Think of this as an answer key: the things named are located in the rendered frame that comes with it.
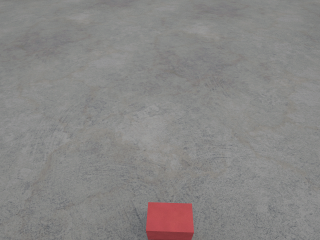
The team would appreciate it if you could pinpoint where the carton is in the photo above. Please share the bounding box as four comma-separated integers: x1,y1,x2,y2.
146,202,194,240

